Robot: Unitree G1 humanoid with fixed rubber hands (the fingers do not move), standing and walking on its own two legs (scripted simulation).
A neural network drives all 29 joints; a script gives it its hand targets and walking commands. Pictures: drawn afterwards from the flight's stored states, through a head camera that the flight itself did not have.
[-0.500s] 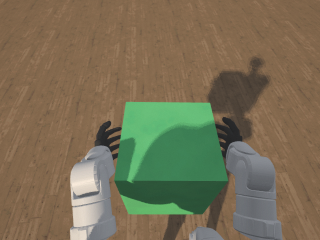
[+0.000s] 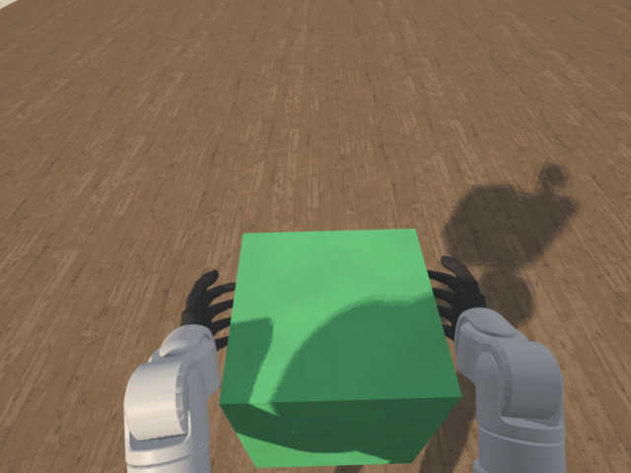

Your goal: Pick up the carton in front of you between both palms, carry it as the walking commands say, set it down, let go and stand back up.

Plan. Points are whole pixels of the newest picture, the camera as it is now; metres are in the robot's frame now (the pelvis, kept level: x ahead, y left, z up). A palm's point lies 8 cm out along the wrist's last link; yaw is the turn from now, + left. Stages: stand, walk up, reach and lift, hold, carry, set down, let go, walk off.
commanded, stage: carry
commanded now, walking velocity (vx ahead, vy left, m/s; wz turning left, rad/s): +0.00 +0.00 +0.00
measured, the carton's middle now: (331, 354) +0.26 +0.00 +0.02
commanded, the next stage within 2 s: hold in 2.00 s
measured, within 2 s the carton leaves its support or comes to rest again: neither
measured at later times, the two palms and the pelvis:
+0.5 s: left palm (214, 257) +0.38 +0.16 +0.08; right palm (431, 254) +0.36 -0.14 +0.08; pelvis +0.13 +0.03 -0.02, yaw -3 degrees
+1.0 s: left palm (211, 285) +0.34 +0.16 +0.06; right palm (434, 282) +0.33 -0.14 +0.06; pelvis +0.09 +0.03 -0.01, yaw -3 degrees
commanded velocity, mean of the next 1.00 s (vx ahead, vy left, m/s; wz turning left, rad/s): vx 0.00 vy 0.00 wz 0.00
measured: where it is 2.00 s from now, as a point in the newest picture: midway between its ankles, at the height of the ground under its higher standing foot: outside the picture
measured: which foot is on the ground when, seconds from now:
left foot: up 0.00-0.12, down 0.14-1.00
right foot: down 0.00-1.00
